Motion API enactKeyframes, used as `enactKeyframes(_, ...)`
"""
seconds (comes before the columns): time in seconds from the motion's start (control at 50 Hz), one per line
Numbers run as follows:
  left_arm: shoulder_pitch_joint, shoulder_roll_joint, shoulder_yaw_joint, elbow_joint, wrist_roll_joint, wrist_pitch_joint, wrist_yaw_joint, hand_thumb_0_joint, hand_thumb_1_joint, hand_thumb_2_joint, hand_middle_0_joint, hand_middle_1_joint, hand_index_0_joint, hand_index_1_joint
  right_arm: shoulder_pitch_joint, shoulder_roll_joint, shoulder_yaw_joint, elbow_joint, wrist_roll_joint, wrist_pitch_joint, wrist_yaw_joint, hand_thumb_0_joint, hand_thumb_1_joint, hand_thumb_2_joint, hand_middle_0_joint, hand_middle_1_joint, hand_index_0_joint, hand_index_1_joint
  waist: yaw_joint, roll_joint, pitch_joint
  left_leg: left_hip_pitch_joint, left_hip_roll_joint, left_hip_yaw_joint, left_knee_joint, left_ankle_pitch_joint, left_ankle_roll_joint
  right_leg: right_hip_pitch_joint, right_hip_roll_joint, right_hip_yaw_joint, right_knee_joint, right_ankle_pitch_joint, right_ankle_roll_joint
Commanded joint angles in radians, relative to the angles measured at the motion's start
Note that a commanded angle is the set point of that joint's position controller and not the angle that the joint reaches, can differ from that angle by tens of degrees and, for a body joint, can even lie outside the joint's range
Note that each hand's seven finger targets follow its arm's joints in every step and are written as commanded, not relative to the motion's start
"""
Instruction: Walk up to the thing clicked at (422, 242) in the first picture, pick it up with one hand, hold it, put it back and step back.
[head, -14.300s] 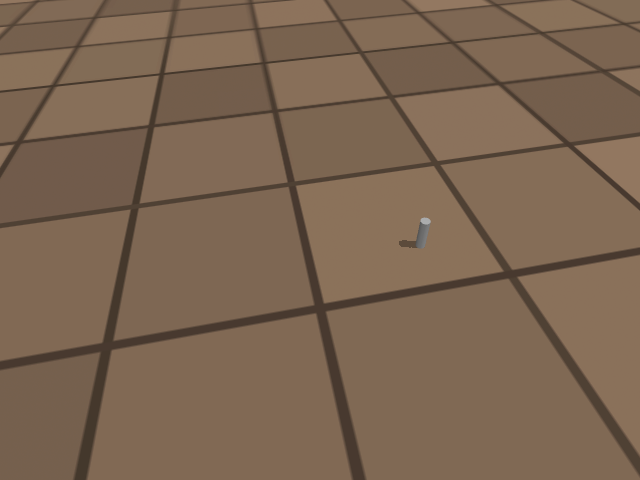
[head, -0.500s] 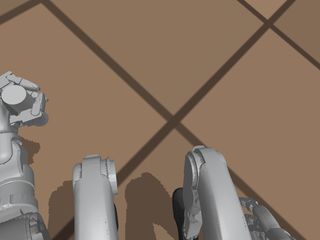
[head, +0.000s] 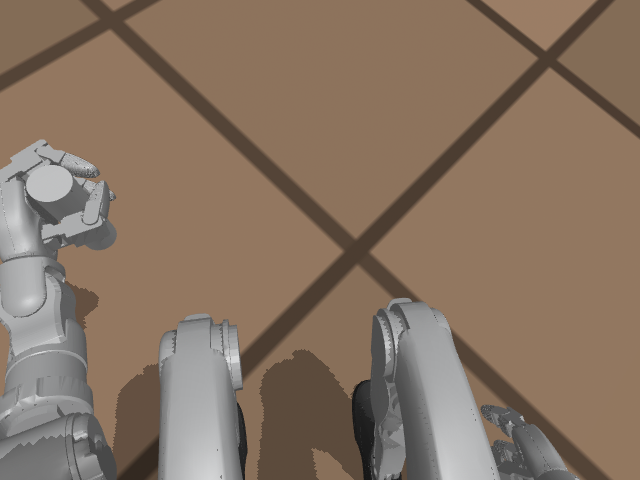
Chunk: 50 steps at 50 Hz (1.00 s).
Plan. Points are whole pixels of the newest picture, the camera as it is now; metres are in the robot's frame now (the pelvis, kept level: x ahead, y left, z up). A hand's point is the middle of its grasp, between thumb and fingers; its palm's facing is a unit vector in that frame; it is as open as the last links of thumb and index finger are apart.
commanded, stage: settle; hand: left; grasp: from the side
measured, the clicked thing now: (78, 213) +0.44 +0.29 -0.06
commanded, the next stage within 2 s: lift in 0.24 s
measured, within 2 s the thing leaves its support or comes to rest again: neither
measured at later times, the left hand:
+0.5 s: hand (86, 187) +0.45 +0.26 -0.01, palm faces +0.24 -0.97 -0.05, open 5.2 cm
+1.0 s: hand (31, 155) +0.43 +0.25 +0.10, palm faces +0.22 -0.97 -0.05, open 5.2 cm
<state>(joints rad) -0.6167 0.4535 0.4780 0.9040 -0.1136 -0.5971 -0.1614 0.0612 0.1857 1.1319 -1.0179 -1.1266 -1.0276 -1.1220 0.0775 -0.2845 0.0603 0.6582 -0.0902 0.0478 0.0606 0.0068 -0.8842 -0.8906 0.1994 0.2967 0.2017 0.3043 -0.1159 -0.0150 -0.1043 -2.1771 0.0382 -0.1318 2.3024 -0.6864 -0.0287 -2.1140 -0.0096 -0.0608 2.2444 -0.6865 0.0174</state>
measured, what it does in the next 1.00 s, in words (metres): rises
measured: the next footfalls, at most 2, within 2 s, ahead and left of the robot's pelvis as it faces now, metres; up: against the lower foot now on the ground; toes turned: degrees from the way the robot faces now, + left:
none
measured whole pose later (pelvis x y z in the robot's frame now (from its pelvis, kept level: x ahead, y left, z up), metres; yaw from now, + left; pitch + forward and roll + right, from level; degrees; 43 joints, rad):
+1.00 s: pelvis +0.01 +0.00 +0.10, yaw +2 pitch +33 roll -4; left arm -0.46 0.34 0.38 0.60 -0.16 -0.42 -0.14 0.06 0.19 1.12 -1.01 -1.14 -1.02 -1.13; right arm 0.13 -0.26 0.00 0.62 0.00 0.03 0.01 0.01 -0.90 -0.89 0.20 0.30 0.20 0.30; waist -0.07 0.02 -0.19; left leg -1.91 0.05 -0.08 1.99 -0.67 -0.02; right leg -1.86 -0.02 -0.04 1.95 -0.67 0.01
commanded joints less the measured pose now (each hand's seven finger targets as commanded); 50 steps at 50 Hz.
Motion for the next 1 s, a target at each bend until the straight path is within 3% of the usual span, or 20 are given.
enactKeyframes(0.0,-0.297,0.225,0.028,-0.192,-0.011,-0.082,0.002,0.0,0.605,1.365,-1.363,-1.409,-1.354,-1.427,0.12,-0.206,-0.076,-0.047,-0.001,-0.014,-0.013,0.0,-0.876,-0.895,0.2,0.3,0.199,0.3,0.0,0.179,-0.625,0.433,-0.019,0.078,-0.277,0.1,0.049,0.342,0.029,-0.045,-0.249,0.144,-0.051)
enactKeyframes(0.02,-0.312,0.252,0.047,-0.211,-0.01,-0.083,0.004,0.0,0.63,1.369,-1.356,-1.403,-1.347,-1.421,0.127,-0.209,-0.08,-0.042,-0.001,-0.014,-0.014,0.0,-0.87,-0.894,0.2,0.3,0.199,0.3,0.01,0.179,-0.645,0.448,-0.019,0.08,-0.272,0.113,0.05,0.344,0.03,-0.043,-0.249,0.155,-0.051)
enactKeyframes(0.06,-0.302,0.204,0.015,-0.173,-0.012,-0.078,0.002,0.0,0.626,1.365,-1.357,-1.404,-1.349,-1.421,0.125,-0.205,-0.079,-0.05,0.001,-0.013,-0.014,0.0,-0.872,-0.894,0.2,0.3,0.199,0.3,-0.006,0.185,-0.628,0.453,-0.02,0.078,-0.285,0.103,0.048,0.331,0.029,-0.045,-0.254,0.143,-0.053)
enactKeyframes(0.1,-0.292,0.233,0.046,-0.162,-0.007,-0.078,0.009,0.0,0.634,1.375,-1.346,-1.402,-1.337,-1.42,0.13,-0.207,-0.081,-0.046,0.001,-0.012,-0.015,0.0,-0.872,-0.895,0.2,0.3,0.199,0.3,0.009,0.176,-0.632,0.452,-0.021,0.079,-0.29,0.113,0.048,0.344,0.028,-0.044,-0.257,0.15,-0.052)
enactKeyframes(0.16,-0.342,0.251,0.037,-0.226,0.001,-0.086,0.007,0.0,0.627,1.362,-1.346,-1.396,-1.338,-1.412,0.141,-0.205,-0.083,-0.045,0.001,-0.008,-0.015,0.0,-0.874,-0.894,0.2,0.3,0.199,0.3,0.008,0.205,-0.673,0.487,-0.02,0.08,-0.297,0.131,0.045,0.349,0.029,-0.041,-0.255,0.164,-0.055)
enactKeyframes(0.24,-0.322,0.203,0.023,-0.154,-0.005,-0.077,0.011,0.0,0.606,1.356,-1.331,-1.382,-1.323,-1.399,0.138,-0.199,-0.079,-0.042,0.002,-0.013,-0.015,0.0,-0.874,-0.895,0.2,0.3,0.199,0.3,-0.011,0.158,-0.614,0.441,-0.021,0.079,-0.297,0.113,0.051,0.343,0.027,-0.042,-0.267,0.153,-0.051)
enactKeyframes(0.3,-0.373,0.264,0.052,-0.22,0.002,-0.092,0.018,0.0,0.634,1.345,-1.324,-1.372,-1.318,-1.385,0.15,-0.201,-0.084,-0.036,-0.001,-0.011,-0.017,0.0,-0.872,-0.893,0.2,0.3,0.2,0.3,0.008,0.183,-0.66,0.469,-0.021,0.088,-0.301,0.106,0.051,0.371,0.027,-0.033,-0.279,0.146,-0.051)
enactKeyframes(0.32,-0.355,0.237,0.029,-0.182,0.007,-0.088,0.017,0.0,0.621,1.348,-1.319,-1.368,-1.312,-1.384,0.141,-0.199,-0.084,-0.035,-0.001,-0.01,-0.016,0.0,-0.874,-0.895,0.2,0.3,0.2,0.3,0.003,0.19,-0.654,0.475,-0.021,0.084,-0.307,0.106,0.048,0.355,0.026,-0.035,-0.27,0.142,-0.054)
enactKeyframes(0.34,-0.371,0.239,0.028,-0.199,0.006,-0.088,0.016,0.0,0.618,1.268,-1.357,-1.41,-1.383,-1.389,0.143,-0.196,-0.087,-0.035,0.0,-0.012,-0.015,0.0,-0.904,-0.895,0.201,0.299,0.2,0.299,0.0,0.183,-0.66,0.464,-0.022,0.09,-0.303,0.101,0.05,0.363,0.029,-0.029,-0.278,0.138,-0.052)
enactKeyframes(0.42,-0.342,0.251,0.046,-0.212,-0.002,-0.082,0.006,0.0,0.555,1.261,-1.335,-1.404,-1.359,-1.387,0.157,-0.2,-0.095,-0.033,0.005,-0.012,-0.019,0.0,-0.906,-0.896,0.2,0.299,0.2,0.299,0.014,0.169,-0.696,0.485,-0.022,0.096,-0.309,0.131,0.053,0.404,0.027,-0.022,-0.294,0.167,-0.049)
enactKeyframes(0.44,-0.316,0.216,0.026,-0.184,-0.008,-0.074,-0.005,0.0,0.568,1.263,-1.342,-1.41,-1.367,-1.392,0.15,-0.2,-0.094,-0.038,0.008,-0.012,-0.019,0.0,-0.906,-0.896,0.2,0.299,0.2,0.299,0.009,0.179,-0.69,0.499,-0.022,0.094,-0.321,0.137,0.052,0.397,0.024,-0.025,-0.292,0.171,-0.051)
enactKeyframes(0.5,-0.314,0.251,0.054,-0.22,-0.012,-0.063,-0.01,0.0,0.57,1.248,-1.334,-1.397,-1.361,-1.377,0.154,-0.206,-0.105,-0.043,0.019,-0.011,-0.024,0.0,-0.905,-0.895,0.2,0.299,0.2,0.299,0.025,0.188,-0.705,0.537,-0.021,0.088,-0.345,0.141,0.049,0.386,0.023,-0.028,-0.298,0.168,-0.055)
enactKeyframes(0.52,-0.314,0.219,0.027,-0.242,-0.016,-0.059,-0.016,0.0,0.586,1.258,-1.321,-1.393,-1.347,-1.373,0.16,-0.196,-0.103,-0.044,0.02,-0.013,-0.024,0.0,-0.901,-0.895,0.2,0.299,0.2,0.299,0.016,0.191,-0.712,0.534,-0.021,0.09,-0.35,0.146,0.049,0.413,0.022,-0.025,-0.306,0.177,-0.054)
enactKeyframes(0.6,-0.314,0.22,0.027,-0.299,-0.032,-0.038,-0.018,0.0,0.571,1.259,-1.332,-1.396,-1.358,-1.378,0.16,-0.19,-0.108,-0.053,0.034,-0.019,-0.032,0.0,-0.898,-0.894,0.2,0.299,0.2,0.299,0.026,0.171,-0.699,0.531,-0.022,0.095,-0.379,0.114,0.052,0.439,0.021,-0.013,-0.351,0.147,-0.052)
enactKeyframes(0.62,-0.251,0.157,-0.005,-0.234,-0.035,-0.025,-0.022,0.0,0.57,1.262,-1.329,-1.397,-1.355,-1.378,0.148,-0.192,-0.11,-0.064,0.039,-0.021,-0.032,0.0,-0.904,-0.896,0.2,0.299,0.2,0.299,0.016,0.15,-0.668,0.534,-0.023,0.085,-0.394,0.102,0.052,0.415,0.019,-0.021,-0.354,0.136,-0.055)
enactKeyframes(0.7,-0.294,0.205,0.01,-0.383,-0.04,-0.01,-0.011,0.0,0.56,1.263,-1.331,-1.403,-1.36,-1.382,0.156,-0.191,-0.119,-0.077,0.052,-0.023,-0.042,0.0,-0.896,-0.894,0.2,0.299,0.2,0.299,0.034,0.184,-0.705,0.602,-0.021,0.076,-0.447,0.09,0.048,0.434,0.016,-0.014,-0.392,0.127,-0.058)
enactKeyframes(0.76,-0.21,0.141,-0.024,-0.37,-0.05,0.019,-0.013,0.0,0.58,1.257,-1.322,-1.392,-1.35,-1.37,0.154,-0.177,-0.122,-0.089,0.062,-0.032,-0.048,0.0,-0.895,-0.894,0.2,0.299,0.2,0.299,0.028,0.148,-0.68,0.609,-0.021,0.076,-0.477,0.088,0.051,0.469,0.016,-0.011,-0.436,0.126,-0.054)
enactKeyframes(0.8,-0.221,0.172,-0.012,-0.448,-0.057,0.03,-0.006,0.0,0.546,1.27,-1.333,-1.409,-1.362,-1.388,0.151,-0.173,-0.126,-0.096,0.067,-0.037,-0.054,0.0,-0.895,-0.894,0.2,0.299,0.2,0.299,0.041,0.14,-0.693,0.616,-0.021,0.085,-0.491,0.086,0.055,0.514,0.015,0.006,-0.474,0.119,-0.051)
enactKeyframes(0.84,-0.182,0.124,-0.039,-0.469,-0.069,0.052,-0.004,0.0,0.558,1.259,-1.324,-1.396,-1.354,-1.373,0.147,-0.169,-0.128,-0.11,0.075,-0.042,-0.057,0.0,-0.892,-0.893,0.2,0.299,0.2,0.299,0.042,0.136,-0.702,0.661,-0.02,0.082,-0.523,0.092,0.054,0.536,0.014,0.006,-0.505,0.126,-0.051)
enactKeyframes(0.98,-0.098,0.091,-0.071,-0.661,-0.075,0.124,0.047,0.0,0.607,1.266,-1.307,-1.386,-1.337,-1.364,0.139,-0.147,-0.135,-0.129,0.1,-0.053,-0.075,0.0,-0.881,-0.891,0.2,0.299,0.2,0.299,0.064,0.144,-0.693,0.793,-0.015,0.074,-0.629,0.133,0.051,0.64,0.011,0.018,-0.607,0.169,-0.052)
